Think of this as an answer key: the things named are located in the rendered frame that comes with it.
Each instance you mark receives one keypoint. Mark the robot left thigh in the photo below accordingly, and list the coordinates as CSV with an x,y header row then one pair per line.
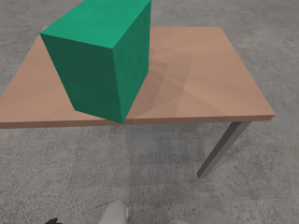
x,y
116,213

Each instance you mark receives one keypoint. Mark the carton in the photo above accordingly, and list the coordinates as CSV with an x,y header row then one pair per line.
x,y
100,50

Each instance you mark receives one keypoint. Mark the table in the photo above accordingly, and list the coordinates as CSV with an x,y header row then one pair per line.
x,y
194,76

